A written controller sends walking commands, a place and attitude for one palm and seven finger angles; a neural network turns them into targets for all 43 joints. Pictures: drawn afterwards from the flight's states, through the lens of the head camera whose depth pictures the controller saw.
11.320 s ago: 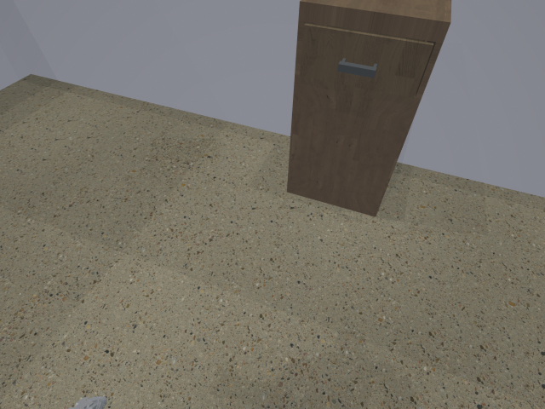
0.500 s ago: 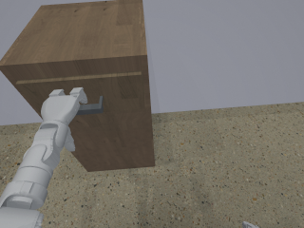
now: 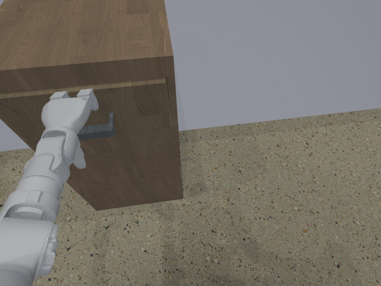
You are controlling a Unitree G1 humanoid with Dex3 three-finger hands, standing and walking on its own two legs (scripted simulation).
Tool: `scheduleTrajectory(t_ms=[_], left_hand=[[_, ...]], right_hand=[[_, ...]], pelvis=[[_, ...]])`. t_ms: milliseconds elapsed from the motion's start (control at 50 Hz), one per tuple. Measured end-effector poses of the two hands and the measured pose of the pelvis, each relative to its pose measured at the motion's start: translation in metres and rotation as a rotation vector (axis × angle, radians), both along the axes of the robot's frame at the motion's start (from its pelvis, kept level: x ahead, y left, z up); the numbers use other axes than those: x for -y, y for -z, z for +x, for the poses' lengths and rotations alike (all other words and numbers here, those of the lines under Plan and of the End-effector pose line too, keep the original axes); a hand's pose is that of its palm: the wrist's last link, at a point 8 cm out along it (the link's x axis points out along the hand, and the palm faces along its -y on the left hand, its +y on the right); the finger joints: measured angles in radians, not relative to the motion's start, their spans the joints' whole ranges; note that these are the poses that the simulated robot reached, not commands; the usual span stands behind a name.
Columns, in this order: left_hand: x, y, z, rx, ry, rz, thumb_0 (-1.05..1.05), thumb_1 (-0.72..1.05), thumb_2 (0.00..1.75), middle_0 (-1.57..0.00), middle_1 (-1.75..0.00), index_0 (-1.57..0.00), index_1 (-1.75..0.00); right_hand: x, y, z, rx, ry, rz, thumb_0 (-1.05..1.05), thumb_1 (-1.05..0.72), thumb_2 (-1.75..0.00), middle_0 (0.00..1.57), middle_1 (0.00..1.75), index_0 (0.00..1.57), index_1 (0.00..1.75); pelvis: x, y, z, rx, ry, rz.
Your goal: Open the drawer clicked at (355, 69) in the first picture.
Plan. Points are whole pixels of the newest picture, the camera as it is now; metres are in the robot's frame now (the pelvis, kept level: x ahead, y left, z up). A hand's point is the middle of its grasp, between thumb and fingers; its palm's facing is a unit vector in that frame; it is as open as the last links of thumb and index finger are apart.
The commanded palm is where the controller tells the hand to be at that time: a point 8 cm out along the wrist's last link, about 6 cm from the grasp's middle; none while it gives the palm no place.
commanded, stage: move the hooked fingers above the handle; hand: left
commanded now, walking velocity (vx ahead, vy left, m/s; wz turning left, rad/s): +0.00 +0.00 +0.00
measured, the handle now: (90, 125) +0.50 +0.27 -0.01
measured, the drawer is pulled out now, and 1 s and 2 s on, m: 0.02 0.01 0.01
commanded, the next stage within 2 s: lower the fingers behind the handle in 1.34 s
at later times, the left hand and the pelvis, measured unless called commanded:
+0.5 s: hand (81, 122) +0.46 +0.26 +0.05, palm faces -0.06 -0.01 -1.00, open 13.7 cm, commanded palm +0.46 +0.26 +0.10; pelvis -0.01 +0.00 +0.00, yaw +0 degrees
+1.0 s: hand (80, 123) +0.46 +0.27 +0.04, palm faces -0.05 -0.01 -1.00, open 13.7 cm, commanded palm +0.46 +0.26 +0.11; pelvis +0.00 +0.00 +0.00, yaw +0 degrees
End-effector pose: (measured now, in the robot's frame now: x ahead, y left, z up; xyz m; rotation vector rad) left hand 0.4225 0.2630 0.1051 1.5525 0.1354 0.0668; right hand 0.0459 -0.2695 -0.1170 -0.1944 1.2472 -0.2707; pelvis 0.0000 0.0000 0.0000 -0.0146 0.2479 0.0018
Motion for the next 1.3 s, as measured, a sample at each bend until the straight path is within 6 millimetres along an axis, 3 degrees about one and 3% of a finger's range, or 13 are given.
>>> scheduleTrajectory(t_ms=[300, 740, 940, 1300], left_hand=[[0.002, 0.002, 0.024, 0.002, -0.019, 0.007, 0.0, -0.49, 0.3, -0.35, -1.22, -0.34, -1.23], [-0.002, 0.004, 0.022, -0.018, -0.025, 0.012, 0.0, -0.49, 0.3, -0.32, -1.21, -0.32, -1.2], [-0.004, 0.007, 0.024, -0.013, -0.017, 0.011, 0.0, -0.49, 0.3, -0.34, -1.22, -0.34, -1.21], [0.001, 0.003, 0.024, -0.009, -0.017, 0.01, 0.0, -0.49, 0.3, -0.34, -1.21, -0.35, -1.21]], right_hand=[[0.001, 0.003, -0.038, -0.1, 0.037, -0.006, 0.01, -0.91, -0.9, 0.2, 0.3, 0.2, 0.3], [0.009, 0.001, -0.051, -0.087, 0.055, -0.033, 0.01, -0.91, -0.9, 0.2, 0.3, 0.2, 0.3], [0.005, 0.002, -0.046, -0.105, 0.045, -0.026, 0.01, -0.91, -0.9, 0.2, 0.3, 0.2, 0.3], [-0.001, 0.004, -0.016, -0.061, 0.016, -0.001, 0.01, -0.91, -0.9, 0.2, 0.3, 0.2, 0.3]], pelvis=[[0.001, 0.004, -0.001, -0.044, -0.001, -0.008], [0.004, 0.006, -0.011, -0.054, 0.008, -0.009], [0.002, 0.005, -0.005, -0.057, -0.001, -0.012], [0.0, 0.003, 0.004, -0.042, -0.009, -0.012]])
